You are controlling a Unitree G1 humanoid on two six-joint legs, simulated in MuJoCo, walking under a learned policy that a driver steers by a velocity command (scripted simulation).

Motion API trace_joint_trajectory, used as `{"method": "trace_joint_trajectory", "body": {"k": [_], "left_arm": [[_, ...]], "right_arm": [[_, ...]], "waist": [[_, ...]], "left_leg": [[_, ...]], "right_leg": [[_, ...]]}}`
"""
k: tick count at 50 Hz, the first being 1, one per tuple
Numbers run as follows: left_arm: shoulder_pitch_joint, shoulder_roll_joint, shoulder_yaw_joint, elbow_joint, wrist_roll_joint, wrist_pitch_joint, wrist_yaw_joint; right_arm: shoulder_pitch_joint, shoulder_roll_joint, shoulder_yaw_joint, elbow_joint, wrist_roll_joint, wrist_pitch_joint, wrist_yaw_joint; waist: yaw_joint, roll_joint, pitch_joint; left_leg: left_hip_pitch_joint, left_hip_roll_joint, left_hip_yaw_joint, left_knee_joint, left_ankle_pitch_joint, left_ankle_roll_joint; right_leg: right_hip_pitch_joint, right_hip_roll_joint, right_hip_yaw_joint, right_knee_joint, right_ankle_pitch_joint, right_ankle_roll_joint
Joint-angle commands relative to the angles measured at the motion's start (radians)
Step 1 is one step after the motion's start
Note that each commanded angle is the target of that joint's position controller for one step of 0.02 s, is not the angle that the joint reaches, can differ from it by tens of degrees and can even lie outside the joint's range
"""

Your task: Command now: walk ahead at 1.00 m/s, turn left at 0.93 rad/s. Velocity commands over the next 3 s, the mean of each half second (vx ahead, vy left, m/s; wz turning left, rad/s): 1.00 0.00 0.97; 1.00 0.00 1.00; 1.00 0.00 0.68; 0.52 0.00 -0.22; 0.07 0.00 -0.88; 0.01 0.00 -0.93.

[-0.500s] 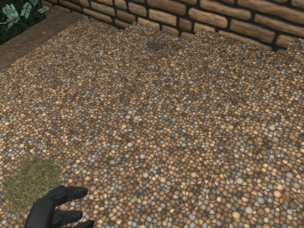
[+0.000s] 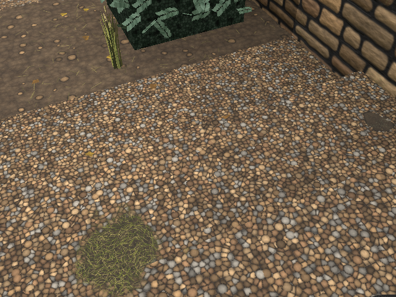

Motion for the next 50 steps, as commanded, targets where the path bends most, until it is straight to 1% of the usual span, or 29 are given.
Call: {"method": "trace_joint_trajectory", "body": {"k": [1, 4, 6, 7, 8, 9, 10, 11, 12, 13, 14, 15, 17, 19, 21, 22, 23, 24, 25, 27, 30, 33, 36, 39, 41, 43, 46, 49, 50], "left_arm": [[0.003, 0.034, -0.015, -0.052, 0.022, -0.009, 0.003], [0.134, 0.060, -0.020, -0.017, 0.013, 0.035, 0.020], [0.142, 0.079, -0.022, -0.003, 0.010, 0.069, 0.029], [0.106, 0.090, -0.015, -0.013, 0.003, 0.069, 0.023], [-0.058, 0.094, 0.003, -0.043, -0.009, 0.082, 0.005], [-0.160, 0.063, -0.001, -0.155, -0.001, 0.061, 0.007], [-0.152, 0.069, -0.021, -0.235, -0.012, 0.049, 0.004], [-0.187, 0.094, -0.026, -0.249, 0.011, 0.040, -0.004], [-0.189, 0.082, -0.027, -0.280, 0.019, 0.024, -0.012], [-0.212, 0.125, -0.011, -0.265, 0.041, 0.028, -0.016], [-0.279, 0.128, -0.003, -0.297, 0.037, 0.057, -0.025], [-0.283, 0.099, -0.008, -0.307, 0.034, 0.080, -0.028], [-0.181, 0.046, -0.017, -0.265, 0.012, 0.090, -0.040], [-0.067, 0.046, -0.003, -0.210, -0.012, 0.089, -0.057], [0.097, 0.082, 0.021, -0.143, 0.002, 0.084, -0.049], [0.262, 0.136, 0.045, -0.110, 0.018, 0.083, -0.037], [0.247, 0.127, 0.020, -0.115, 0.023, 0.081, -0.027], [0.046, 0.141, 0.008, -0.188, 0.014, 0.085, -0.022], [-0.124, 0.138, 0.022, -0.236, 0.012, 0.087, -0.022], [-0.229, 0.125, 0.030, -0.236, 0.016, 0.083, -0.031], [-0.195, 0.069, 0.020, -0.179, -0.004, 0.056, -0.034], [-0.139, 0.094, 0.032, -0.163, -0.013, 0.033, -0.042], [-0.034, 0.092, 0.037, -0.129, 0.017, 0.025, -0.041], [0.063, 0.013, 0.009, -0.080, 0.026, 0.014, -0.029], [0.083, 0.051, 0.013, -0.052, 0.035, 0.004, -0.013], [0.044, 0.043, 0.008, -0.056, 0.034, 0.003, -0.018], [-0.020, 0.080, 0.005, -0.066, 0.002, 0.012, -0.029], [0.015, 0.113, 0.015, -0.026, -0.008, 0.064, -0.018], [-0.081, 0.126, 0.040, -0.038, -0.024, 0.080, -0.028]], "right_arm": [[-0.077, 0.021, 0.029, -0.026, -0.010, -0.006, 0.002], [-0.160, 0.034, 0.047, -0.008, -0.050, -0.029, -0.041], [0.073, 0.016, 0.038, 0.086, -0.051, -0.022, -0.074], [0.305, -0.043, 0.007, 0.175, -0.040, -0.021, -0.084], [0.497, -0.117, -0.028, 0.233, -0.026, -0.029, -0.101], [0.561, -0.272, -0.061, 0.272, 0.009, -0.027, -0.113], [0.592, -0.283, -0.061, 0.244, 0.021, -0.025, -0.119], [0.572, -0.230, -0.049, 0.226, 0.018, -0.026, -0.127], [0.467, -0.212, -0.048, 0.213, -0.002, -0.028, -0.153], [0.374, -0.145, -0.026, 0.195, 0.000, -0.044, -0.157], [0.210, -0.113, -0.006, 0.147, 0.011, -0.067, -0.164], [0.092, -0.109, 0.002, 0.116, 0.001, -0.083, -0.156], [0.040, -0.118, -0.007, 0.103, 0.008, -0.118, -0.138], [0.025, -0.130, -0.018, 0.089, 0.026, -0.123, -0.125], [0.054, -0.145, -0.022, 0.078, 0.035, -0.103, -0.120], [0.022, -0.104, -0.009, 0.057, 0.031, -0.099, -0.117], [-0.002, 0.107, 0.044, 0.007, 0.004, -0.109, -0.118], [0.133, 0.102, 0.046, -0.057, 0.038, -0.120, -0.107], [0.203, 0.073, 0.050, -0.019, 0.017, -0.095, -0.108], [0.123, 0.046, 0.047, -0.027, 0.001, -0.055, -0.094], [0.018, 0.029, 0.040, -0.090, 0.011, -0.008, -0.063], [-0.056, 0.018, 0.037, -0.120, 0.016, -0.003, -0.040], [-0.004, -0.040, 0.003, -0.078, -0.004, 0.016, -0.039], [-0.185, 0.004, 0.014, -0.108, 0.010, -0.009, -0.044], [-0.293, 0.013, 0.026, -0.115, -0.014, -0.040, -0.023], [-0.288, 0.055, 0.042, -0.097, -0.014, -0.052, -0.008], [-0.080, 0.015, 0.030, 0.027, -0.013, -0.055, -0.047], [0.387, -0.046, -0.006, 0.206, -0.016, -0.039, -0.109], [0.498, -0.107, -0.034, 0.250, -0.034, -0.055, -0.131]], "waist": [[-0.021, -0.010, 0.165], [0.032, 0.005, 0.231], [-0.078, -0.069, 0.080], [-0.189, -0.008, -0.037], [-0.341, 0.118, -0.025], [-0.296, 0.188, -0.082], [-0.289, 0.014, -0.281], [-0.263, -0.170, -0.271], [-0.186, -0.120, -0.215], [-0.112, -0.177, -0.091], [-0.011, -0.208, 0.095], [0.051, -0.196, 0.183], [0.098, -0.127, 0.093], [0.123, -0.068, -0.011], [0.190, -0.122, -0.109], [0.291, -0.202, -0.169], [0.226, -0.412, -0.112], [0.029, -0.523, -0.095], [-0.050, -0.313, -0.026], [-0.054, -0.138, 0.107], [-0.057, -0.206, 0.091], [-0.045, -0.136, 0.044], [-0.036, -0.067, -0.031], [0.020, -0.051, 0.094], [0.025, -0.054, 0.186], [0.019, -0.041, 0.211], [-0.078, -0.046, 0.124], [-0.259, -0.097, -0.113], [-0.359, 0.016, -0.046]], "left_leg": [[0.065, -0.010, 0.058, -0.058, 0.076, 0.030], [0.074, -0.076, 0.179, -0.243, -0.079, 0.027], [0.424, -0.120, 0.225, -0.226, -0.135, 0.049], [0.720, -0.128, 0.169, -0.215, -0.147, 0.086], [0.992, -0.024, -0.002, -0.362, -0.075, 0.230], [1.321, 0.125, -0.141, -0.001, 0.425, 0.261], [1.525, 0.264, -0.393, -0.016, 0.343, 0.385], [1.440, 0.271, -0.513, -0.159, -0.086, 0.379], [1.288, 0.347, -0.703, -0.328, -0.519, 0.390], [1.019, 0.341, -0.710, -0.390, -0.701, 0.350], [0.584, 0.286, -0.631, -0.494, -0.661, 0.299], [0.229, 0.224, -0.559, -0.539, -0.656, 0.282], [-0.104, 0.072, -0.404, -0.463, -0.583, 0.208], [-0.060, -0.005, -0.325, -0.322, -0.641, 0.158], [0.002, -0.083, -0.291, -0.022, -0.518, 0.091], [-0.003, -0.161, -0.225, 0.320, -0.458, 0.041], [-0.112, -0.234, -0.205, 0.783, -1.070, 0.029], [-0.295, -0.236, -0.183, 0.878, -1.009, 0.039], [-0.332, -0.112, -0.173, 0.918, -0.902, 0.037], [-0.209, -0.009, -0.156, 0.719, -0.778, -0.007], [-0.077, 0.032, -0.123, 0.484, -0.657, -0.051], [-0.074, 0.052, -0.092, 0.305, -0.570, -0.039], [-0.187, 0.051, -0.038, 0.471, -0.483, 0.001], [-0.382, 0.046, -0.081, 0.287, -0.362, 0.030], [-0.330, 0.054, -0.039, 0.117, -0.186, 0.021], [-0.087, 0.046, 0.070, -0.063, -0.009, 0.025], [0.248, -0.053, 0.177, -0.156, 0.044, 0.038], [0.747, -0.081, 0.155, -0.193, -0.028, 0.088], [0.941, -0.002, 0.019, -0.390, -0.012, 0.179]], "right_leg": [[-0.180, -0.245, 0.064, -0.073, 0.472, -0.010], [-0.012, -0.239, -0.005, 0.100, 0.946, 0.021], [-0.070, -0.241, -0.006, 0.494, 1.238, 0.004], [-0.204, -0.233, 0.029, 0.795, 1.257, 0.011], [-0.538, -0.083, 0.008, 1.374, 0.488, 0.028], [-0.977, -0.009, 0.109, 1.552, -0.131, 0.034], [-1.167, -0.066, 0.253, 1.473, -0.063, 0.045], [-1.194, -0.101, 0.316, 1.323, 0.009, 0.032], [-1.235, -0.104, 0.404, 1.236, 0.061, 0.018], [-1.168, -0.151, 0.430, 1.031, 0.113, 0.035], [-0.966, -0.192, 0.446, 0.739, 0.121, 0.087], [-0.711, -0.214, 0.438, 0.500, 0.170, 0.120], [-0.200, -0.157, 0.366, 0.298, 0.483, 0.108], [-0.037, -0.100, 0.312, 0.233, 0.584, 0.092], [0.142, -0.016, 0.265, 0.155, 0.398, 0.079], [0.236, -0.063, 0.328, 0.055, 0.212, 0.069], [0.139, -0.267, 0.654, -0.066, -0.017, 0.077], [0.076, -0.429, 1.287, -0.453, -0.177, 0.022], [-0.007, -0.469, 1.289, -0.434, -0.470, -0.062], [-0.250, -0.373, 0.837, -0.360, -0.136, -0.045], [-0.301, -0.274, 0.470, -0.421, 0.201, -0.015], [-0.158, -0.290, 0.308, -0.431, 0.465, -0.056], [0.130, -0.316, 0.194, -0.287, 0.772, -0.077], [0.261, -0.291, 0.148, -0.279, 0.479, -0.015], [0.194, -0.290, 0.080, -0.313, 0.431, 0.028], [0.039, -0.260, -0.035, -0.325, 0.426, 0.024], [0.018, -0.243, -0.093, -0.082, 0.852, 0.013], [-0.010, -0.258, -0.034, 0.633, 1.269, -0.012], [-0.298, -0.134, -0.005, 1.139, 0.668, 0.006]]}}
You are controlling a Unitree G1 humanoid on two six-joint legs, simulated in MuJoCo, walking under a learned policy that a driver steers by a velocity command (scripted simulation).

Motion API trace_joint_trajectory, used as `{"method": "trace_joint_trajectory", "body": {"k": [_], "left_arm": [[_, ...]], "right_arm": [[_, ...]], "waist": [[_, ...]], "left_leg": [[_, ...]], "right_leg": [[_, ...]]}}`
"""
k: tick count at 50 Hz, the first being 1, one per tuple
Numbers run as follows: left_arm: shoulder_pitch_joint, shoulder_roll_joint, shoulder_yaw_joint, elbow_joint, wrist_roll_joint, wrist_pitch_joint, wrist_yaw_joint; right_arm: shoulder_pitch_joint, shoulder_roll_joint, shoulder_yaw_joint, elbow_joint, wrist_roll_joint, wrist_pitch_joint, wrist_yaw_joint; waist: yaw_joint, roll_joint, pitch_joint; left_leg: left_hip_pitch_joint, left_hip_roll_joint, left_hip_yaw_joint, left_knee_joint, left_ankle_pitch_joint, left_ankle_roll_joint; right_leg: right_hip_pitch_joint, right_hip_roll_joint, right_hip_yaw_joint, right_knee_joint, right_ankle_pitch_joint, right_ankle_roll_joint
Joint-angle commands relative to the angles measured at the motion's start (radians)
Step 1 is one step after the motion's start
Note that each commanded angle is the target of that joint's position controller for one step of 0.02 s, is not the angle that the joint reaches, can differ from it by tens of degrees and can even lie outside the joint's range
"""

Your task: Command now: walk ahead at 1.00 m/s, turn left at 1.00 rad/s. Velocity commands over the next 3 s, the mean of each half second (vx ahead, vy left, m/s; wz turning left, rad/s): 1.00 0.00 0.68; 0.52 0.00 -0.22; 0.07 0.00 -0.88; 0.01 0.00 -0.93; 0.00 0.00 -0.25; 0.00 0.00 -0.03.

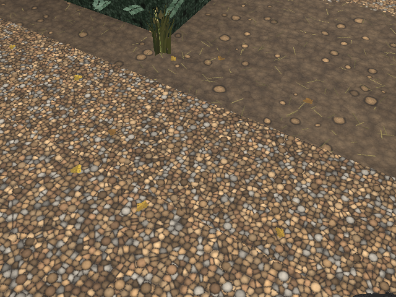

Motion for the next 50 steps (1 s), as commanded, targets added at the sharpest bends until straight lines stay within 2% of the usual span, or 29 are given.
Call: {"method": "trace_joint_trajectory", "body": {"k": [1, 2, 3, 5, 7, 9, 11, 14, 15, 16, 17, 18, 19, 20, 22, 24, 28, 30, 32, 35, 36, 38, 39, 40, 41, 43, 45, 47, 50], "left_arm": [[-0.286, 0.132, 0.056, -0.116, 0.011, 0.021, 0.009], [-0.155, 0.088, 0.025, -0.213, 0.007, -0.006, 0.011], [-0.209, 0.103, 0.013, -0.234, 0.018, -0.017, 0.011], [-0.324, 0.140, 0.017, -0.263, 0.046, -0.032, -0.008], [-0.347, 0.144, 0.023, -0.267, 0.048, 0.011, -0.024], [-0.431, 0.135, 0.016, -0.314, 0.032, 0.026, -0.026], [-0.419, 0.096, 0.001, -0.305, 0.005, 0.014, -0.029], [-0.451, 0.107, 0.010, -0.294, 0.002, 0.012, -0.044], [-0.422, 0.118, 0.020, -0.294, 0.010, 0.008, -0.045], [-0.251, 0.134, 0.039, -0.248, 0.017, 0.012, -0.039], [-0.026, 0.190, 0.063, -0.202, 0.027, 0.013, -0.029], [0.073, 0.305, 0.087, -0.184, 0.039, 0.009, -0.031], [-0.048, 0.263, 0.076, -0.190, 0.014, 0.018, -0.044], [-0.213, 0.181, 0.067, -0.234, 0.009, 0.019, -0.048], [-0.236, 0.122, 0.054, -0.212, 0.021, 0.011, -0.048], [-0.204, 0.093, 0.036, -0.167, 0.015, -0.012, -0.043], [-0.171, 0.131, 0.036, -0.141, -0.005, -0.045, -0.041], [-0.194, 0.123, 0.028, -0.143, -0.017, -0.049, -0.040], [-0.184, 0.143, 0.028, -0.146, -0.038, -0.048, -0.038], [-0.147, 0.192, 0.035, -0.127, -0.029, -0.021, -0.036], [-0.184, 0.220, 0.043, -0.137, -0.015, -0.013, -0.028], [-0.232, 0.241, 0.052, -0.173, -0.033, 0.002, -0.019], [-0.132, 0.172, 0.046, -0.190, -0.039, 0.012, -0.018], [0.105, 0.046, 0.013, -0.171, -0.066, 0.035, -0.007], [0.026, 0.120, 0.026, -0.173, -0.040, 0.049, 0.009], [-0.122, 0.139, 0.038, -0.212, -0.019, 0.076, 0.000], [-0.139, 0.119, 0.039, -0.237, 0.007, 0.129, -0.019], [-0.194, 0.139, 0.058, -0.277, 0.003, 0.173, -0.017], [-0.319, 0.123, 0.069, -0.341, -0.004, 0.198, -0.033]], "right_arm": [[0.562, -0.315, -0.110, 0.214, 0.008, 0.005, -0.054], [0.557, -0.369, -0.106, 0.215, 0.017, 0.001, -0.057], [0.539, -0.314, -0.100, 0.194, 0.042, 0.005, -0.056], [0.425, -0.218, -0.078, 0.144, 0.030, 0.000, -0.062], [0.305, -0.179, -0.056, 0.115, 0.039, -0.030, -0.080], [0.258, -0.161, -0.046, 0.094, 0.031, -0.062, -0.081], [0.242, -0.135, -0.045, 0.092, 0.044, -0.079, -0.069], [0.325, -0.138, -0.043, 0.106, 0.055, -0.074, -0.034], [0.347, -0.157, -0.045, 0.106, 0.060, -0.068, -0.029], [0.339, -0.188, -0.049, 0.110, 0.054, -0.063, -0.029], [0.287, -0.181, -0.045, 0.097, 0.047, -0.065, -0.033], [0.375, -0.026, -0.019, 0.059, 0.061, -0.070, -0.035], [0.408, -0.027, -0.007, 0.025, 0.053, -0.077, -0.036], [0.332, -0.057, -0.012, 0.026, 0.044, -0.057, -0.041], [0.213, -0.039, -0.005, -0.003, 0.033, -0.042, -0.031], [0.185, -0.003, 0.007, -0.029, 0.030, -0.017, -0.020], [0.003, -0.035, 0.015, -0.116, 0.017, -0.002, -0.018], [-0.069, -0.010, 0.033, -0.144, 0.006, -0.016, -0.008], [-0.095, 0.020, 0.046, -0.143, 0.014, -0.037, 0.018], [-0.074, -0.004, 0.040, -0.113, 0.016, -0.033, 0.011], [0.085, -0.041, 0.022, -0.046, 0.001, -0.032, -0.003], [0.327, -0.102, 0.001, 0.052, -0.020, -0.058, -0.022], [0.377, -0.188, -0.014, 0.066, -0.030, -0.075, -0.032], [0.346, -0.168, -0.010, 0.029, 0.008, -0.068, -0.027], [0.277, -0.132, -0.013, -0.013, 0.045, -0.053, -0.026], [0.165, -0.039, 0.010, -0.019, 0.043, -0.044, -0.043], [0.179, -0.048, 0.007, -0.009, 0.030, -0.042, -0.060], [0.157, -0.065, 0.001, -0.019, 0.024, -0.058, -0.057], [0.173, -0.061, -0.007, -0.018, 0.044, -0.078, -0.071]], "waist": [[-0.310, 0.094, 0.030], [-0.129, 0.111, -0.120], [-0.139, -0.093, -0.259], [-0.100, -0.149, -0.156], [0.012, -0.184, 0.002], [0.038, -0.213, 0.074], [0.037, -0.088, 0.015], [-0.021, -0.094, 0.027], [-0.002, -0.122, 0.007], [0.090, -0.126, -0.085], [0.228, -0.107, -0.168], [0.174, -0.371, -0.287], [0.067, -0.439, -0.248], [0.041, -0.264, -0.055], [0.022, -0.100, 0.030], [-0.023, -0.156, 0.035], [-0.031, -0.142, 0.068], [-0.038, -0.121, 0.089], [-0.023, -0.118, 0.047], [-0.033, -0.169, 0.010], [-0.103, -0.212, -0.068], [-0.214, -0.159, -0.174], [-0.167, 0.044, -0.255], [-0.059, 0.183, -0.509], [-0.084, 0.066, -0.507], [-0.045, 0.018, -0.282], [-0.025, 0.057, -0.218], [0.008, -0.017, -0.174], [0.005, 0.002, -0.101]], "left_leg": [[0.829, 0.071, -0.169, 0.012, 0.222, 0.072], [1.078, 0.190, -0.332, 0.270, 0.706, 0.111], [1.072, 0.213, -0.516, 0.190, 0.356, 0.200], [0.796, 0.262, -0.821, -0.137, -0.618, 0.234], [0.306, 0.268, -0.842, -0.176, -0.543, 0.249], [-0.018, 0.207, -0.756, -0.227, -0.560, 0.217], [-0.108, 0.068, -0.569, -0.199, -0.592, 0.126], [-0.016, 0.017, -0.463, -0.124, -0.377, 0.068], [0.056, 0.011, -0.448, -0.009, -0.172, 0.040], [0.103, -0.016, -0.402, 0.204, 0.016, 0.010], [0.050, -0.046, -0.358, 0.529, 0.044, -0.030], [-0.133, -0.204, -0.275, 1.038, -0.692, -0.076], [-0.314, -0.179, -0.326, 1.064, -0.871, -0.054], [-0.378, -0.103, -0.321, 1.057, -0.787, -0.057], [-0.321, -0.043, -0.327, 0.939, -0.765, -0.063], [-0.291, -0.019, -0.358, 0.859, -0.770, -0.075], [-0.346, 0.004, -0.322, 0.560, -0.586, -0.119], [-0.268, 0.022, -0.203, 0.327, -0.438, -0.144], [-0.033, 0.018, -0.126, 0.143, -0.272, -0.142], [0.066, -0.019, -0.132, 0.070, -0.292, -0.123], [0.194, -0.032, -0.165, 0.163, -0.255, -0.099], [0.459, -0.016, -0.208, 0.039, -0.190, -0.087], [0.668, 0.205, -0.327, 0.074, 0.416, -0.045], [0.930, 0.456, -0.578, 0.129, 0.721, 0.097], [0.800, 0.423, -0.524, 0.077, 0.541, 0.087], [0.546, 0.343, -0.395, -0.044, 0.222, 0.042], [0.326, 0.319, -0.289, -0.120, 0.072, 0.052], [0.211, 0.311, -0.224, -0.147, -0.062, 0.051], [0.194, 0.320, -0.169, -0.137, -0.330, 0.004]], "right_leg": [[-0.929, 0.136, 0.148, 0.979, -0.228, -0.109], [-1.179, 0.082, 0.297, 0.874, -0.133, -0.084], [-1.203, 0.052, 0.370, 0.780, -0.060, -0.066], [-1.258, 0.027, 0.450, 0.541, 0.097, -0.072], [-1.027, -0.023, 0.499, 0.287, 0.085, 0.016], [-0.844, -0.058, 0.489, 0.019, 0.217, 0.047], [-0.577, -0.015, 0.433, -0.196, 0.507, -0.001], [-0.454, 0.084, 0.308, -0.315, 0.546, -0.073], [-0.397, 0.126, 0.293, -0.373, 0.514, -0.101], [-0.241, 0.192, 0.262, -0.377, 0.439, -0.115], [-0.097, 0.132, 0.342, -0.386, 0.311, -0.141], [-0.008, -0.180, 0.920, -0.586, -0.058, -0.248], [-0.027, -0.242, 1.353, -0.836, -0.258, -0.278], [-0.181, -0.229, 1.193, -0.811, -0.315, -0.316], [-0.362, -0.139, 0.909, -0.778, -0.052, -0.286], [-0.432, -0.102, 0.772, -0.797, 0.096, -0.267], [-0.434, -0.062, 0.562, -0.917, 0.343, -0.264], [-0.452, -0.018, 0.418, -0.913, 0.724, -0.253], [-0.514, 0.010, 0.342, -0.926, 0.888, -0.234], [-0.377, -0.004, 0.356, -0.834, 1.058, -0.218], [-0.346, -0.022, 0.345, -0.681, 1.254, -0.191], [-0.418, 0.032, 0.367, -0.285, 1.163, -0.151], [-0.569, 0.152, 0.323, 0.088, 0.482, -0.124], [-0.818, 0.231, 0.411, 0.404, -0.099, -0.101], [-0.849, 0.177, 0.437, 0.373, -0.029, -0.114], [-0.873, 0.115, 0.409, 0.261, 0.052, -0.105], [-0.742, 0.111, 0.365, 0.266, 0.117, -0.091], [-0.733, 0.113, 0.373, 0.246, 0.269, -0.112], [-0.857, 0.095, 0.380, 0.127, 0.475, -0.109]]}}
Over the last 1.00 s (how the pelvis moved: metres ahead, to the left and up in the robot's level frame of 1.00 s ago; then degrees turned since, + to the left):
0.78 0.23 -0.26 57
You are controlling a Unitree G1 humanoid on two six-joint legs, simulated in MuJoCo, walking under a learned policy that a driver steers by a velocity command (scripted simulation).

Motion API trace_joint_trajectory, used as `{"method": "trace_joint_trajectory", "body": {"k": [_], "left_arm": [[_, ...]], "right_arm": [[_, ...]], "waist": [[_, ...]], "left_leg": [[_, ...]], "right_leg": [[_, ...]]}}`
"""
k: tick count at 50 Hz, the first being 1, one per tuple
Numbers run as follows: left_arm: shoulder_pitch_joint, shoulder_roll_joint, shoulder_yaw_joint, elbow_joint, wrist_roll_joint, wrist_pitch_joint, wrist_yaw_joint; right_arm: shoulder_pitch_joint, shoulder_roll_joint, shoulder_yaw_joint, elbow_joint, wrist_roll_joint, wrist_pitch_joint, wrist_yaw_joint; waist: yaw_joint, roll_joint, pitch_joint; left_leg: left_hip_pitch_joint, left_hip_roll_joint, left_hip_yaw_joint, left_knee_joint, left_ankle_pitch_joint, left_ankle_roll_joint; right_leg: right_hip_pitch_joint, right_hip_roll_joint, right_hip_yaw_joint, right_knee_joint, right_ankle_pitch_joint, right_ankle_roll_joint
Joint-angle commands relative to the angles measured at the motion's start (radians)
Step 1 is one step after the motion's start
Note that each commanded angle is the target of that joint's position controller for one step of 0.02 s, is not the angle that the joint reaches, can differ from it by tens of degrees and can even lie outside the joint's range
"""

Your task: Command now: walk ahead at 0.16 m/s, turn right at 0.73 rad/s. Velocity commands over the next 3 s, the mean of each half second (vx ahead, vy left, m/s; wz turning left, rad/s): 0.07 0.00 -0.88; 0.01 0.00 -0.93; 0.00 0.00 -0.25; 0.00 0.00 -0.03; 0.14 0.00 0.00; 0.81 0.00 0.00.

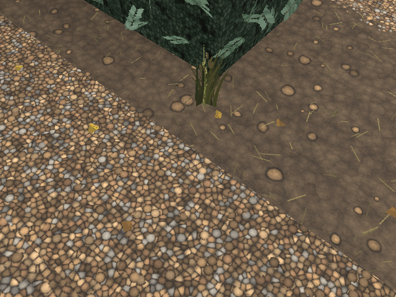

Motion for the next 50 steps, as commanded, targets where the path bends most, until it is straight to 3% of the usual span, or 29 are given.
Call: {"method": "trace_joint_trajectory", "body": {"k": [1, 3, 4, 5, 7, 10, 13, 14, 15, 18, 19, 20, 21, 23, 24, 25, 26, 29, 31, 35, 38, 39, 40, 41, 42, 43, 45, 47, 50], "left_arm": [[0.030, 0.030, 0.021, -0.082, 0.000, 0.035, -0.024], [-0.028, 0.042, 0.028, -0.125, 0.002, 0.050, -0.046], [0.140, -0.112, -0.084, -0.071, 0.121, -0.043, -0.108], [0.181, -0.079, -0.052, -0.048, 0.124, -0.092, -0.129], [0.039, 0.001, -0.026, -0.103, 0.110, -0.134, -0.160], [-0.122, 0.009, -0.023, -0.177, 0.111, -0.120, -0.162], [-0.141, -0.009, -0.022, -0.173, 0.123, -0.086, -0.130], [-0.273, 0.088, 0.033, -0.193, -0.176, -0.040, -0.121], [-0.202, 0.074, 0.032, -0.175, -0.182, -0.015, -0.115], [0.075, 0.033, 0.066, -0.039, -0.097, 0.010, -0.084], [0.225, 0.084, 0.091, 0.029, -0.061, -0.001, -0.058], [0.243, 0.261, 0.118, 0.039, -0.023, -0.033, -0.052], [0.273, 0.311, 0.109, 0.012, 0.011, -0.064, -0.065], [0.130, 0.277, 0.079, -0.044, -0.007, -0.056, -0.030], [0.046, 0.231, 0.054, -0.059, -0.004, -0.044, -0.015], [-0.006, 0.152, 0.020, -0.076, -0.004, -0.038, 0.000], [-0.018, 0.137, 0.008, -0.086, 0.001, -0.040, 0.004], [-0.082, 0.166, 0.001, -0.114, 0.003, -0.039, 0.056], [-0.121, 0.146, -0.003, -0.139, -0.012, -0.015, 0.099], [-0.111, 0.171, 0.030, -0.181, -0.025, 0.000, 0.103], [-0.078, 0.122, 0.027, -0.194, -0.034, -0.006, 0.076], [-0.070, 0.059, 0.012, -0.197, -0.023, -0.017, 0.063], [-0.012, -0.064, -0.015, -0.191, -0.011, -0.027, 0.046], [-0.044, -0.079, -0.019, -0.277, -0.037, -0.064, 0.042], [-0.122, 0.019, 0.014, -0.290, -0.046, -0.090, 0.047], [-0.135, 0.084, 0.035, -0.271, -0.037, -0.081, 0.062], [-0.041, 0.116, 0.051, -0.212, -0.005, -0.037, 0.077], [0.044, 0.077, 0.035, -0.202, -0.001, -0.010, 0.063], [-0.020, 0.013, -0.008, -0.256, -0.019, -0.001, 0.052]], "right_arm": [[0.011, -0.110, -0.031, -0.066, 0.004, -0.028, -0.024], [0.051, -0.122, -0.038, -0.061, -0.001, -0.029, -0.038], [-0.064, 0.054, 0.046, -0.157, -0.174, -0.076, -0.038], [-0.041, -0.011, 0.019, -0.140, -0.143, -0.082, -0.054], [0.070, -0.067, 0.021, -0.110, -0.106, -0.075, -0.070], [0.294, -0.077, 0.029, -0.022, -0.104, -0.073, -0.086], [0.325, -0.131, 0.016, 0.031, -0.085, -0.084, -0.060], [0.088, -0.241, -0.069, -0.057, 0.076, -0.009, -0.065], [0.085, -0.218, -0.066, -0.079, 0.086, 0.023, -0.063], [0.077, -0.131, -0.073, -0.056, 0.114, 0.059, -0.050], [0.051, -0.104, -0.069, -0.044, 0.102, 0.055, -0.048], [0.074, -0.061, -0.067, -0.081, 0.063, 0.038, -0.038], [0.042, -0.066, -0.047, -0.159, 0.065, 0.000, -0.035], [-0.038, -0.041, -0.023, -0.227, 0.045, -0.013, -0.061], [-0.057, -0.029, -0.011, -0.215, 0.044, 0.001, -0.077], [-0.033, -0.070, -0.022, -0.191, 0.028, 0.021, -0.086], [-0.022, -0.127, -0.042, -0.177, 0.028, 0.045, -0.092], [-0.115, -0.080, -0.028, -0.246, -0.017, 0.079, -0.089], [-0.164, -0.025, -0.010, -0.292, -0.027, 0.085, -0.062], [-0.176, -0.054, -0.033, -0.304, 0.026, 0.093, -0.028], [-0.077, -0.104, -0.075, -0.259, 0.031, 0.092, -0.014], [0.011, -0.109, -0.087, -0.223, 0.032, 0.091, -0.013], [0.140, -0.148, -0.099, -0.192, 0.017, 0.085, -0.010], [0.188, -0.215, -0.107, -0.184, -0.023, 0.085, 0.004], [0.121, -0.206, -0.111, -0.193, -0.039, 0.071, 0.005], [0.018, -0.142, -0.093, -0.210, -0.035, 0.070, -0.004], [-0.129, -0.079, -0.063, -0.241, -0.010, 0.096, -0.032], [-0.173, -0.080, -0.039, -0.241, -0.015, 0.103, -0.049], [-0.057, -0.086, -0.011, -0.213, -0.002, 0.116, -0.070]], "waist": [[0.031, 0.122, -0.178], [0.021, 0.128, -0.183], [0.032, 0.017, -0.116], [0.033, 0.012, -0.088], [-0.042, 0.016, -0.066], [-0.138, 0.064, -0.011], [-0.130, 0.094, 0.027], [-0.164, 0.099, -0.021], [-0.140, 0.090, -0.082], [0.013, 0.036, -0.199], [0.127, -0.078, -0.243], [0.113, -0.297, -0.263], [0.135, -0.274, -0.527], [0.070, -0.087, -0.590], [0.035, -0.018, -0.527], [0.011, 0.071, -0.469], [-0.013, 0.101, -0.403], [-0.035, 0.031, -0.258], [-0.039, -0.016, -0.279], [-0.019, -0.176, -0.250], [-0.042, -0.214, -0.212], [-0.082, -0.169, -0.195], [-0.096, 0.027, -0.280], [-0.068, 0.277, -0.281], [-0.049, 0.304, -0.149], [-0.018, 0.293, -0.075], [0.044, 0.208, -0.102], [0.093, 0.155, -0.135], [0.033, 0.100, -0.153]], "left_leg": [[0.076, 0.291, -0.143, -0.123, 0.177, 0.132], [0.101, 0.335, -0.155, -0.085, 0.072, 0.115], [-0.018, 0.350, -0.130, -0.102, -0.107, 0.114], [0.008, 0.327, -0.103, -0.024, -0.146, 0.136], [0.025, 0.297, -0.045, 0.058, -0.260, 0.126], [0.099, 0.364, -0.072, 0.157, -0.342, 0.075], [0.055, 0.439, -0.121, 0.143, -0.395, 0.025], [-0.041, 0.361, 0.027, 0.336, -0.181, 0.007], [-0.022, 0.366, 0.079, 0.452, -0.090, -0.013], [-0.125, 0.331, 0.174, 0.822, 0.001, -0.073], [-0.392, 0.252, 0.160, 1.122, -0.341, -0.101], [-0.779, 0.123, 0.139, 1.589, -0.832, -0.169], [-0.855, 0.103, -0.063, 1.776, -0.780, -0.190], [-0.916, 0.093, -0.226, 1.717, -0.601, -0.170], [-0.921, 0.094, -0.257, 1.621, -0.547, -0.173], [-0.899, 0.080, -0.309, 1.552, -0.458, -0.170], [-0.819, 0.056, -0.298, 1.374, -0.308, -0.155], [-0.680, -0.041, -0.249, 1.161, -0.080, -0.183], [-0.447, -0.081, -0.232, 0.793, 0.070, -0.199], [-0.223, -0.124, -0.273, 0.422, -0.037, -0.189], [0.105, -0.107, -0.273, 0.121, -0.028, -0.143], [0.282, -0.072, -0.266, 0.031, -0.068, -0.128], [0.478, 0.155, -0.468, -0.010, -0.233, -0.043], [0.512, 0.414, -0.904, -0.151, -0.203, 0.121], [0.391, 0.402, -0.984, -0.264, -0.388, 0.168], [0.269, 0.323, -0.789, -0.252, -0.422, 0.136], [0.026, 0.206, -0.498, -0.209, -0.231, 0.067], [-0.154, 0.138, -0.341, -0.184, -0.082, 0.075], [-0.071, 0.142, -0.302, -0.131, -0.086, 0.123]], "right_leg": [[0.008, -0.045, 0.044, -0.081, 0.238, 0.004], [-0.023, -0.060, 0.074, -0.136, 0.369, 0.014], [0.041, -0.184, 0.259, -0.164, 0.523, 0.006], [0.027, -0.139, 0.206, -0.212, 0.575, 0.015], [-0.025, -0.143, 0.089, -0.316, 0.583, 0.016], [-0.076, -0.170, 0.012, -0.531, 0.552, 0.025], [0.017, -0.165, -0.018, -0.653, 0.499, 0.016], [0.037, -0.047, -0.036, -0.649, 0.446, 0.067], [0.104, -0.027, -0.067, -0.667, 0.493, 0.078], [0.520, 0.005, -0.118, -0.874, 0.717, -0.015], [0.871, -0.033, -0.051, -0.891, 0.811, -0.100], [1.096, -0.169, 0.108, -0.580, 1.570, -0.190], [1.156, -0.346, 0.358, -0.578, 1.668, -0.395], [1.023, -0.407, 0.478, -0.689, 1.104, -0.418], [0.876, -0.460, 0.581, -0.729, 0.864, -0.414], [0.753, -0.472, 0.589, -0.739, 0.686, -0.398], [0.584, -0.383, 0.552, -0.760, 0.448, -0.347], [0.266, -0.189, 0.434, -0.760, 0.374, -0.259], [0.171, -0.082, 0.376, -0.763, 0.245, -0.188], [0.201, -0.096, 0.516, -0.853, -0.052, -0.173], [0.115, -0.067, 0.588, -0.827, -0.253, -0.131], [-0.015, 0.002, 0.538, -0.694, -0.319, -0.099], [-0.192, 0.148, 0.343, -0.296, -0.430, -0.029], [-0.497, 0.236, 0.320, -0.040, -0.550, 0.031], [-0.612, 0.143, 0.300, 0.126, -0.413, 0.067], [-0.585, 0.111, 0.256, 0.238, -0.311, 0.069], [-0.376, 0.103, 0.157, 0.444, -0.136, 0.089], [-0.199, 0.135, 0.087, 0.653, -0.024, 0.121], [-0.268, 0.138, 0.087, 0.701, 0.058, 0.155]]}}
Over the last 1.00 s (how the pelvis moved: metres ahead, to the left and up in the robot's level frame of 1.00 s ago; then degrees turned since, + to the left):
0.75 0.14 -0.04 10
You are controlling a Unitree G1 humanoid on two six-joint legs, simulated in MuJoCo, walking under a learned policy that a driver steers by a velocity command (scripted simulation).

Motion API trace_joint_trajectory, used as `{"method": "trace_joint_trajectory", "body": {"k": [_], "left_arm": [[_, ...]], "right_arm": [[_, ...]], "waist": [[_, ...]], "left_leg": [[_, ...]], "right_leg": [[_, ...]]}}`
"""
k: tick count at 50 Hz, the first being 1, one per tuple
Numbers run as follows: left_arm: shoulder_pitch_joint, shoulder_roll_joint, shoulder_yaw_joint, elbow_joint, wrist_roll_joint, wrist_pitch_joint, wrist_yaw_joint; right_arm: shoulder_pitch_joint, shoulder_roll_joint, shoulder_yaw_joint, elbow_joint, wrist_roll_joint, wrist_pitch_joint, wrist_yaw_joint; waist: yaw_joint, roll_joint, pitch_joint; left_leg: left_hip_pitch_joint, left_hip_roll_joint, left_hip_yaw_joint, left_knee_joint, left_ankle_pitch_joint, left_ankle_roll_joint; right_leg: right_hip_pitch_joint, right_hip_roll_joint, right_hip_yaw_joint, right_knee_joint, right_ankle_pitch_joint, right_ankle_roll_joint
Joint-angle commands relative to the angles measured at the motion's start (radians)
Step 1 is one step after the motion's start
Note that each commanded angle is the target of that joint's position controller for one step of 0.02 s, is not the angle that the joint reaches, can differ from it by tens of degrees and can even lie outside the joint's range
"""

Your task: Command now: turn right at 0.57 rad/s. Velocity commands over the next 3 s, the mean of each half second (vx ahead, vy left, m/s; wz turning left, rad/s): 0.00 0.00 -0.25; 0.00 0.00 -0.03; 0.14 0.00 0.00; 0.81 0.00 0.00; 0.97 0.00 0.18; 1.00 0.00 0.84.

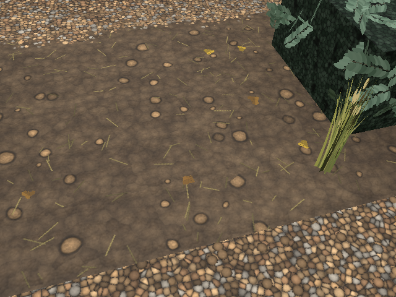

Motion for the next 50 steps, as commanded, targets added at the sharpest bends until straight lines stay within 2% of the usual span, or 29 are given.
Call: {"method": "trace_joint_trajectory", "body": {"k": [1, 2, 5, 7, 8, 9, 10, 11, 12, 13, 14, 15, 16, 17, 18, 20, 22, 24, 25, 27, 28, 29, 30, 31, 33, 36, 41, 50], "left_arm": [[-0.031, -0.002, -0.025, -0.112, 0.000, 0.003, -0.008], [-0.065, -0.010, -0.036, -0.134, 0.004, 0.002, -0.012], [-0.128, -0.008, -0.044, -0.169, 0.015, -0.014, -0.021], [-0.132, -0.020, -0.051, -0.169, 0.017, -0.026, -0.032], [-0.134, -0.031, -0.056, -0.160, 0.015, -0.031, -0.038], [-0.126, -0.057, -0.065, -0.145, 0.004, -0.038, -0.046], [-0.111, -0.064, -0.065, -0.123, -0.011, -0.045, -0.055], [-0.067, -0.067, -0.060, -0.093, -0.027, -0.048, -0.066], [0.010, -0.056, -0.046, -0.048, -0.034, -0.051, -0.071], [0.068, -0.040, -0.031, -0.001, -0.029, -0.050, -0.068], [0.109, -0.027, -0.025, 0.017, -0.023, -0.052, -0.063], [0.144, -0.002, -0.025, 0.014, -0.013, -0.061, -0.059], [0.125, 0.037, -0.019, 0.038, 0.027, -0.066, -0.064], [0.047, 0.018, -0.017, 0.022, 0.055, -0.081, -0.065], [-0.001, -0.022, -0.027, 0.039, 0.057, -0.092, -0.064], [-0.055, -0.068, -0.041, 0.052, 0.033, -0.097, -0.064], [-0.053, -0.077, -0.044, 0.077, 0.034, -0.098, -0.067], [-0.026, -0.090, -0.049, 0.103, 0.030, -0.099, -0.068], [-0.016, -0.097, -0.054, 0.113, 0.029, -0.100, -0.068], [0.034, -0.104, -0.056, 0.145, 0.022, -0.107, -0.073], [0.062, -0.102, -0.056, 0.154, 0.019, -0.116, -0.077], [0.095, -0.084, -0.049, 0.169, 0.011, -0.123, -0.078], [0.094, -0.065, -0.043, 0.187, 0.001, -0.124, -0.074], [0.084, -0.047, -0.032, 0.202, -0.009, -0.123, -0.066], [0.087, -0.076, -0.032, 0.222, -0.004, -0.110, -0.058], [0.102, -0.087, -0.026, 0.256, -0.005, -0.100, -0.055], [0.093, -0.081, -0.016, 0.297, -0.004, -0.096, -0.050], [0.088, -0.069, -0.011, 0.368, -0.006, -0.087, -0.038]], "right_arm": [[-0.074, -0.068, 0.025, -0.094, 0.012, -0.007, -0.027], [-0.036, -0.083, 0.022, -0.088, 0.015, -0.005, -0.036], [0.029, -0.136, -0.002, -0.083, 0.010, -0.014, -0.057], [-0.001, -0.155, -0.017, -0.095, 0.014, -0.015, -0.060], [-0.026, -0.160, -0.023, -0.102, 0.015, -0.012, -0.058], [-0.045, -0.158, -0.023, -0.107, 0.022, -0.003, -0.053], [-0.023, -0.157, -0.024, -0.097, 0.026, 0.002, -0.044], [0.035, -0.143, -0.021, -0.070, 0.037, 0.004, -0.031], [0.052, -0.121, -0.017, -0.056, 0.043, 0.000, -0.021], [0.082, -0.084, -0.008, -0.040, 0.041, -0.009, -0.010], [0.116, -0.035, 0.005, -0.021, 0.030, -0.020, 0.006], [0.094, 0.024, 0.018, -0.035, 0.003, -0.031, 0.025], [0.058, 0.031, 0.022, -0.092, 0.004, -0.051, 0.037], [-0.085, -0.074, -0.012, -0.116, 0.021, -0.058, 0.027], [-0.090, -0.081, -0.019, -0.101, 0.024, -0.054, 0.024], [0.002, -0.058, -0.022, -0.034, 0.005, -0.033, 0.029], [0.050, -0.020, -0.017, 0.014, 0.011, -0.029, 0.043], [0.048, 0.009, -0.008, 0.032, 0.016, -0.034, 0.049], [0.030, 0.014, -0.004, 0.030, 0.011, -0.037, 0.048], [0.031, -0.002, -0.003, 0.030, -0.004, -0.039, 0.046], [0.045, -0.041, -0.010, 0.029, 0.002, -0.040, 0.042], [0.040, -0.073, -0.021, 0.042, 0.017, -0.038, 0.040], [0.042, -0.061, -0.022, 0.055, 0.024, -0.037, 0.041], [0.038, -0.051, -0.019, 0.057, 0.017, -0.040, 0.039], [0.038, -0.039, -0.015, 0.076, 0.016, -0.043, 0.038], [0.036, -0.032, -0.014, 0.094, 0.021, -0.041, 0.035], [0.026, -0.034, -0.017, 0.128, 0.025, -0.039, 0.027], [0.015, -0.028, -0.017, 0.191, 0.028, -0.039, 0.022]], "waist": [[0.031, 0.115, -0.048], [0.011, 0.124, -0.061], [-0.024, 0.171, -0.097], [-0.015, 0.186, -0.114], [-0.014, 0.194, -0.118], [-0.012, 0.206, -0.114], [-0.021, 0.221, -0.108], [-0.026, 0.236, -0.091], [-0.001, 0.223, -0.072], [0.011, 0.195, -0.057], [0.023, 0.136, -0.052], [0.015, -0.001, -0.067], [-0.006, -0.204, -0.070], [0.043, -0.124, 0.005], [0.017, -0.141, 0.004], [-0.022, -0.160, -0.026], [-0.040, -0.125, -0.011], [-0.033, -0.090, -0.002], [-0.031, -0.073, -0.004], [-0.027, -0.040, -0.039], [-0.008, 0.009, -0.056], [0.013, 0.064, -0.061], [-0.001, 0.065, -0.061], [-0.008, 0.035, -0.066], [-0.001, 0.064, -0.075], [0.005, 0.072, -0.080], [0.007, 0.065, -0.054], [0.012, 0.049, -0.019]], "left_leg": [[0.008, 0.179, -0.199, -0.196, -0.038, 0.174], [0.083, 0.198, -0.223, -0.197, -0.044, 0.190], [0.236, 0.273, -0.296, -0.196, -0.034, 0.227], [0.248, 0.283, -0.288, -0.205, -0.055, 0.221], [0.206, 0.271, -0.249, -0.212, -0.064, 0.210], [0.121, 0.244, -0.201, -0.225, -0.096, 0.193], [0.016, 0.226, -0.171, -0.240, -0.139, 0.182], [-0.044, 0.224, -0.182, -0.258, -0.243, 0.184], [-0.097, 0.220, -0.178, -0.237, -0.331, 0.171], [-0.130, 0.199, -0.161, -0.196, -0.374, 0.140], [-0.191, 0.165, -0.120, -0.110, -0.374, 0.076], [-0.303, 0.106, -0.057, 0.146, -0.358, -0.026], [-0.394, 0.081, -0.081, 0.175, -0.365, -0.068], [-0.364, 0.091, -0.147, 0.220, -0.311, -0.076], [-0.327, 0.096, -0.152, 0.231, -0.254, -0.073], [-0.175, 0.080, -0.138, 0.250, -0.156, -0.090], [-0.038, 0.054, -0.110, 0.234, -0.076, -0.095], [0.027, 0.047, -0.096, 0.132, -0.025, -0.096], [0.056, 0.044, -0.092, 0.055, 0.015, -0.098], [0.126, 0.071, -0.115, -0.018, 0.108, -0.104], [0.172, 0.103, -0.137, -0.035, 0.150, -0.097], [0.168, 0.097, -0.134, -0.020, 0.144, -0.088], [0.128, 0.082, -0.128, -0.023, 0.125, -0.086], [0.112, 0.074, -0.121, -0.030, 0.152, -0.089], [0.120, 0.074, -0.109, -0.034, 0.197, -0.090], [0.129, 0.070, -0.096, -0.031, 0.206, -0.086], [0.144, 0.061, -0.084, -0.030, 0.225, -0.080], [0.150, 0.049, -0.068, -0.043, 0.204, -0.072]], "right_leg": [[-0.014, -0.001, -0.013, 0.074, 0.093, 0.035], [-0.046, -0.010, 0.006, -0.007, 0.092, 0.039], [-0.094, -0.047, 0.048, -0.173, 0.061, 0.046], [-0.021, -0.105, 0.041, -0.395, 0.047, 0.032], [0.077, -0.133, 0.000, -0.542, 0.027, 0.019], [0.238, -0.162, -0.036, -0.759, -0.036, -0.016], [0.423, -0.148, -0.093, -0.881, -0.114, -0.042], [0.554, -0.126, -0.123, -0.998, -0.138, -0.071], [0.675, -0.107, -0.147, -1.138, -0.036, -0.101], [0.764, -0.079, -0.164, -1.248, -0.007, -0.121], [0.864, -0.112, -0.104, -1.328, 0.022, -0.138], [0.946, -0.289, 0.136, -1.334, 0.138, -0.175], [0.833, -0.503, 0.427, -1.421, 0.149, -0.336], [0.717, -0.474, 0.448, -1.476, 0.044, -0.383], [0.685, -0.433, 0.383, -1.483, -0.033, -0.353], [0.587, -0.360, 0.269, -1.490, -0.156, -0.277], [0.484, -0.300, 0.180, -1.496, -0.185, -0.237], [0.486, -0.278, 0.142, -1.476, -0.141, -0.226], [0.507, -0.265, 0.128, -1.453, -0.084, -0.218], [0.561, -0.247, 0.118, -1.387, 0.069, -0.186], [0.561, -0.231, 0.116, -1.359, 0.126, -0.165], [0.581, -0.208, 0.090, -1.351, 0.216, -0.149], [0.629, -0.194, 0.054, -1.333, 0.270, -0.141], [0.655, -0.183, 0.034, -1.320, 0.296, -0.139], [0.686, -0.176, 0.018, -1.304, 0.347, -0.139], [0.713, -0.170, 0.002, -1.294, 0.361, -0.139], [0.705, -0.161, -0.014, -1.289, 0.352, -0.127], [0.711, -0.156, -0.029, -1.298, 0.300, -0.108]]}}
Over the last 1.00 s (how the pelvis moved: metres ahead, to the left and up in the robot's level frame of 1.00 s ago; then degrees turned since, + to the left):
0.22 -0.01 -0.17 -55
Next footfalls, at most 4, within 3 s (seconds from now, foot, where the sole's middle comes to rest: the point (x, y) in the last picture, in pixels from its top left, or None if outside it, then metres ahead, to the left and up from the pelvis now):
0.28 right None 0.05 -0.15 -0.77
0.54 left None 0.11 0.13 -0.77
1.60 left None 0.22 0.14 -0.77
2.06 right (215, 262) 0.63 -0.09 -0.77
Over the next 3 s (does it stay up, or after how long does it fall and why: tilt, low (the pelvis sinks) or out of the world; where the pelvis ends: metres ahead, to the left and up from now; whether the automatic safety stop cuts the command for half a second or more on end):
stays up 1.36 0.02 -0.02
